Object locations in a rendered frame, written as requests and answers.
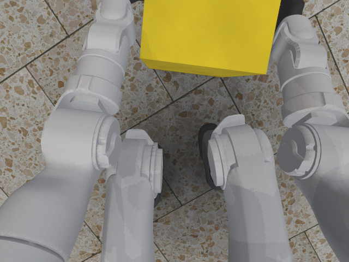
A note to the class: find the right robot hand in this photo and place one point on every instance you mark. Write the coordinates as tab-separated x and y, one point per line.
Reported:
289	7

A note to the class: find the right robot shin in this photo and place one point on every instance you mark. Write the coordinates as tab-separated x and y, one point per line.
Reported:
239	119

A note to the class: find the robot right forearm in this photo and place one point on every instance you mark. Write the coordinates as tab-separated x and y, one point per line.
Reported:
304	75

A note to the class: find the robot left forearm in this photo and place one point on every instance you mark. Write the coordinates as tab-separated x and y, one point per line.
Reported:
96	84

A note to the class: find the carton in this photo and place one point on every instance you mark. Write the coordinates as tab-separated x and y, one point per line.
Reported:
220	38

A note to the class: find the right robot upper arm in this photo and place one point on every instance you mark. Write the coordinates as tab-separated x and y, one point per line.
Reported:
317	158

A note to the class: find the left robot upper arm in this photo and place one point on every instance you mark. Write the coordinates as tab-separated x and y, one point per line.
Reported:
41	220

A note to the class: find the right robot thigh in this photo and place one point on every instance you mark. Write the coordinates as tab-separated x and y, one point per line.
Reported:
256	224

